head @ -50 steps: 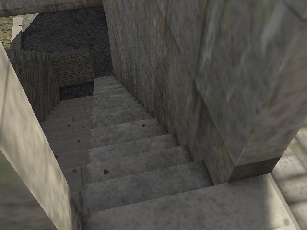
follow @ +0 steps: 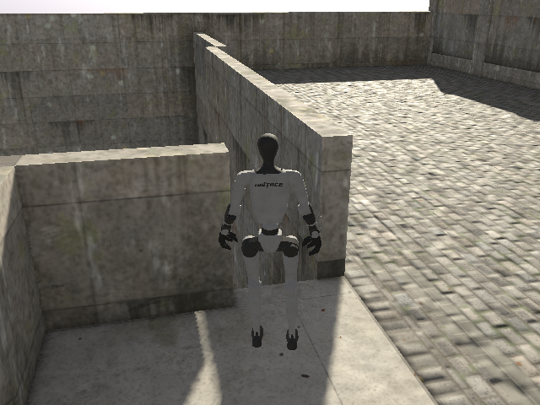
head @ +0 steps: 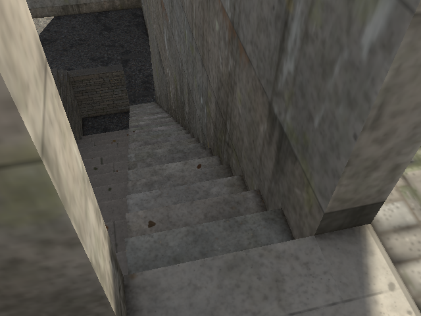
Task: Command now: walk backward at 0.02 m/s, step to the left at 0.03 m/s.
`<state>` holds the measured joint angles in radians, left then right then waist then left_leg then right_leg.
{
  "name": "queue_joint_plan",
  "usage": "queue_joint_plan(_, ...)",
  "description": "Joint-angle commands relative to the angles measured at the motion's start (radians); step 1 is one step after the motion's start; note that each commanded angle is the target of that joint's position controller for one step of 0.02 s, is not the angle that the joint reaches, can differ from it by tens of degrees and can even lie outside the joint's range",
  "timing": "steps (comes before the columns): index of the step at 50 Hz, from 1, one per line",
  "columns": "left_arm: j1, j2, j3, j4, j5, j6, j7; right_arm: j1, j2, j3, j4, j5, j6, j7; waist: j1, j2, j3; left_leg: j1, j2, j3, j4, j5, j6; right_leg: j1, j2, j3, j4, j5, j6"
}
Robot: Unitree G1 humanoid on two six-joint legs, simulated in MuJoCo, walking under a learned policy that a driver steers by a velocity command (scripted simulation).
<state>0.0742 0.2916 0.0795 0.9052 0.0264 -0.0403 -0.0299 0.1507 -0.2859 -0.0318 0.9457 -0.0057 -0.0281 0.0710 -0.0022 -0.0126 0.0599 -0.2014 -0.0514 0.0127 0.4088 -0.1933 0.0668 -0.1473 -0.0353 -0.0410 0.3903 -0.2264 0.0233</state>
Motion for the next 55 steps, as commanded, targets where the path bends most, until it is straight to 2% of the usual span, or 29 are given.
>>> queue_joint_plan(1, -0.045, 0.120, 0.022, -0.035, -0.003, -0.018, 0.003, -0.040, -0.162, -0.033, -0.053, -0.002, -0.018, 0.001, 0.004, 0.032, -0.080, 0.055, 0.149, -0.180, -0.110, 0.020, 0.087, -0.031, -0.035, 0.034, -0.053, 0.037, -0.056)
queue_joint_plan(4, -0.045, 0.119, 0.018, -0.018, -0.007, -0.019, 0.002, -0.037, -0.154, -0.032, -0.045, 0.002, -0.019, 0.004, 0.002, 0.034, -0.082, 0.064, 0.142, -0.173, -0.103, 0.047, 0.081, -0.031, -0.036, 0.034, -0.060, 0.056, -0.055)
queue_joint_plan(11, -0.042, 0.124, 0.013, 0.011, -0.006, -0.024, 0.005, -0.038, -0.157, -0.038, -0.028, -0.002, -0.016, 0.005, 0.000, 0.032, -0.091, 0.078, 0.127, -0.151, -0.076, 0.115, 0.079, -0.041, -0.034, 0.029, -0.060, 0.084, -0.063)
queue_joint_plan(25, -0.068, 0.144, 0.011, 0.039, -0.004, -0.028, 0.015, -0.047, -0.178, -0.049, -0.005, -0.007, -0.010, -0.016, 0.007, 0.019, -0.102, 0.045, 0.116, -0.146, -0.065, 0.112, 0.092, -0.036, -0.042, 0.031, -0.041, 0.102, -0.090)
queue_joint_plan(26, -0.087, 0.208, 0.032, 0.084, 0.038, 0.054, 0.042, 0.342, -0.224, -0.071, 0.046, -0.057, -0.048, -0.063, -0.239, 0.141, -0.079, 0.421, 0.477, -0.640, -0.245, -0.192, 0.284, -0.488, 0.080, 0.047, 0.341, -0.278, 0.017)
queue_joint_plan(27, -0.005, 0.089, -0.004, 0.101, 0.059, 0.089, 0.045, 0.460, -0.189, -0.031, 0.122, -0.094, -0.089, -0.091, -0.210, 0.115, -0.018, 0.430, 0.611, -0.797, -0.293, -0.362, 0.284, -0.689, 0.034, 0.393, 0.557, -0.214, 0.034)
queue_joint_plan(28, -0.025, 0.096, 0.003, 0.083, 0.033, 0.093, 0.058, 0.339, -0.160, -0.022, 0.108, -0.095, -0.114, -0.088, -0.133, 0.078, 0.020, 0.356, 0.548, -0.664, -0.279, -0.384, 0.211, -0.746, 0.066, 0.450, 0.690, -0.158, 0.035)
queue_joint_plan(29, -0.010, 0.148, 0.019, 0.094, 0.020, 0.082, 0.069, 0.181, -0.140, -0.015, 0.046, -0.071, -0.123, -0.080, -0.093, 0.079, -0.037, 0.282, 0.446, -0.497, -0.271, -0.283, 0.162, -0.662, 0.096, 0.417, 0.759, -0.111, 0.041)
queue_joint_plan(30, -0.017, 0.148, 0.022, 0.078, 0.028, 0.063, 0.065, 0.071, -0.114, -0.004, -0.005, -0.041, -0.124, -0.076, -0.062, 0.106, -0.078, 0.227, 0.359, -0.366, -0.260, -0.184, 0.133, -0.595, 0.101, 0.358, 0.776, -0.084, 0.038)
queue_joint_plan(31, 0.011, 0.134, 0.015, 0.092, 0.044, 0.054, 0.067, 0.008, -0.097, 0.006, -0.042, -0.042, -0.110, -0.073, -0.043, 0.087, -0.066, 0.134, 0.330, -0.286, -0.270, -0.089, 0.132, -0.521, 0.085, 0.302, 0.758, -0.068, 0.051)
queue_joint_plan(32, 0.040, 0.136, 0.015, 0.107, 0.050, 0.054, 0.070, 0.006, -0.121, 0.000, -0.063, -0.045, -0.098, -0.072, -0.042, 0.093, -0.053, 0.062, 0.313, -0.244, -0.278, -0.036, 0.136, -0.454, 0.083, 0.252, 0.765, -0.053, 0.077)
queue_joint_plan(34, 0.084, 0.130, 0.009, 0.128, 0.030, 0.062, 0.059, 0.069, -0.168, -0.019, -0.066, -0.051, -0.095, -0.071, -0.059, 0.122, -0.029, -0.016, 0.318, -0.198, -0.284, 0.012, 0.169, -0.393, 0.066, 0.193, 0.754, -0.009, 0.135)
queue_joint_plan(35, 0.088, 0.115, -0.003, 0.134, 0.028, 0.069, 0.054, 0.112, -0.182, -0.028, -0.058, -0.055, -0.098, -0.075, -0.076, 0.122, -0.026, -0.013, 0.322, -0.189, -0.286, 0.011, 0.168, -0.385, 0.046, 0.168, 0.713, 0.009, 0.155)
queue_joint_plan(37, 0.091, 0.099, -0.018, 0.134, 0.029, 0.078, 0.048, 0.146, -0.199, -0.042, -0.057, -0.051, -0.100, -0.082, -0.087, 0.146, -0.010, -0.009, 0.346, -0.188, -0.286, -0.018, 0.151, -0.374, 0.003, 0.135, 0.606, -0.002, 0.168)
queue_joint_plan(38, 0.079, 0.088, -0.022, 0.131, 0.030, 0.081, 0.051, 0.136, -0.191, -0.047, -0.065, -0.045, -0.096, -0.083, -0.096, 0.179, 0.004, -0.003, 0.343, -0.172, -0.287, -0.045, 0.127, -0.346, -0.016, 0.109, 0.547, -0.042, 0.169)
queue_joint_plan(41, 0.058, 0.061, -0.044, 0.122, 0.035, 0.091, 0.049, 0.145, -0.214, -0.069, -0.078, -0.045, -0.080, -0.093, -0.115, 0.185, 0.026, -0.039, 0.366, -0.160, -0.269, -0.142, 0.070, -0.220, -0.033, 0.094, 0.307, -0.108, 0.121)
queue_joint_plan(43, 0.073, 0.057, -0.047, 0.133, 0.026, 0.083, 0.038, 0.140, -0.226, -0.079, -0.088, -0.050, -0.061, -0.098, -0.129, 0.192, 0.027, -0.019, 0.390, -0.182, -0.243, -0.176, 0.081, -0.165, -0.012, 0.066, 0.156, -0.043, 0.078)
queue_joint_plan(44, 0.089, 0.060, -0.044, 0.138, 0.012, 0.079, 0.032, 0.121, -0.227, -0.076, -0.086, -0.053, -0.050, -0.097, -0.105, 0.164, 0.021, -0.024, 0.400, -0.178, -0.205, -0.168, 0.093, -0.106, -0.003, 0.055, 0.033, 0.055, 0.046)
queue_joint_plan(45, 0.244, 0.107, -0.017, 0.140, 0.000, -0.022, 0.004, 0.164, -0.151, -0.045, -0.057, -0.097, -0.037, -0.073, 0.018, 0.131, -0.121, -0.135, 0.232, -0.068, -0.002, -0.400, 0.013, 0.228, 0.011, 0.027, 0.146, 0.103, 0.010)
queue_joint_plan(46, 0.450, 0.182, 0.012, 0.204, 0.022, -0.078, -0.001, 0.113, -0.038, -0.011, -0.060, -0.135, -0.045, -0.061, 0.127, -0.021, -0.149, -0.337, 0.134, -0.002, 0.301, -0.389, -0.003, 0.390, -0.052, 0.120, 0.082, -0.007, -0.006)
queue_joint_plan(47, 0.616, 0.303, 0.021, 0.203, 0.056, -0.120, -0.002, 0.143, 0.066, 0.005, -0.100, -0.099, -0.049, -0.054, 0.111, -0.165, -0.178, -0.481, -0.024, -0.123, 0.656, -0.424, -0.004, 0.417, -0.248, 0.498, 0.024, 0.238, -0.151)
queue_joint_plan(48, 0.553, 0.288, 0.003, 0.166, 0.059, -0.156, -0.031, 0.143, 0.051, -0.006, -0.131, -0.037, -0.088, -0.052, 0.099, -0.260, -0.063, -0.714, -0.126, -0.283, 0.710, -0.408, -0.006, 0.398, -0.389, 0.729, -0.130, 0.210, -0.343)
queue_joint_plan(49, 0.394, 0.199, -0.009, 0.145, 0.032, -0.169, -0.025, -0.027, -0.063, -0.035, -0.153, -0.013, -0.104, -0.063, 0.068, -0.251, 0.104, -0.807, -0.027, -0.266, 0.812, -0.310, 0.009, 0.234, -0.363, 0.697, -0.170, -0.011, -0.331)
queue_joint_plan(50, 0.276, 0.157, -0.014, 0.103, -0.015, -0.151, -0.015, -0.025, -0.117, -0.051, -0.127, -0.039, -0.101, -0.085, 0.030, -0.169, 0.050, -0.717, 0.045, -0.184, 0.876, -0.240, 0.012, 0.176, -0.308, 0.580, -0.180, -0.131, -0.292)
queue_joint_plan(51, 0.190, 0.107, -0.031, 0.054, -0.017, -0.128, -0.004, 0.031, -0.105, -0.050, -0.093, -0.053, -0.095, -0.087, -0.016, -0.112, 0.023, -0.632, 0.085, -0.138, 0.857, -0.173, 0.008, 0.102, -0.268, 0.489, -0.202, -0.107, -0.266)
queue_joint_plan(52, 0.146, 0.075, -0.046, 0.023, 0.001, -0.107, 0.006, 0.059, -0.065, -0.036, -0.078, -0.066, -0.089, -0.078, -0.057, -0.125, 0.046, -0.541, 0.128, -0.136, 0.783, -0.092, 0.008, 0.022, -0.244, 0.424, -0.243, 0.013, -0.243)
queue_joint_plan(53, 0.122, 0.071, -0.048, -0.002, 0.001, -0.103, 0.020, 0.029, -0.020, -0.025, -0.086, -0.075, -0.077, -0.066, -0.064, -0.093, 0.059, -0.479, 0.147, -0.106, 0.736, -0.041, 0.001, -0.029, -0.222, 0.354, -0.271, 0.105, -0.238)
queue_joint_plan(54, 0.119, 0.058, -0.052, -0.022, -0.003, -0.107, 0.033, 0.055, -0.031, -0.032, -0.069, -0.065, -0.067, -0.052, -0.070, -0.080, 0.031, -0.420, 0.139, -0.064, 0.690, -0.031, -0.014, -0.041, -0.197, 0.295, -0.284, 0.187, -0.236)
queue_joint_plan(55, 0.125, 0.071, -0.047, -0.035, -0.003, -0.113, 0.039, 0.057, -0.045, -0.039, -0.060, -0.051, -0.061, -0.036, -0.069, -0.079, 0.020, -0.394, 0.136, -0.034, 0.627, -0.009, -0.030, -0.039, -0.177, 0.234, -0.279, 0.274, -0.232)
